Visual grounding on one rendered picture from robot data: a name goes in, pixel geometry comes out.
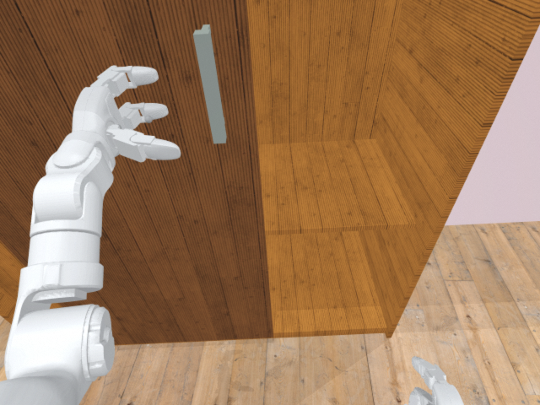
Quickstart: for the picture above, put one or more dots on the wardrobe door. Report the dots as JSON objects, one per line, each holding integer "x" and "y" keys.
{"x": 183, "y": 240}
{"x": 10, "y": 268}

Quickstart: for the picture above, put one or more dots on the left robot forearm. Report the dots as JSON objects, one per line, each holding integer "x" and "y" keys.
{"x": 66, "y": 226}

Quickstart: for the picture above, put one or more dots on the left robot hand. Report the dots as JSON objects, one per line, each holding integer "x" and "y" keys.
{"x": 96, "y": 111}

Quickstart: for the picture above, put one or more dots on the right robot hand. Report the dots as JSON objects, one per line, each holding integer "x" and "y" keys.
{"x": 442, "y": 392}

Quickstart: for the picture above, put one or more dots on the handle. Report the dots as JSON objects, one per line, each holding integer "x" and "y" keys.
{"x": 210, "y": 83}

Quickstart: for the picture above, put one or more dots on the left robot upper arm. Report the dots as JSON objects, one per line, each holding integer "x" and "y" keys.
{"x": 56, "y": 354}

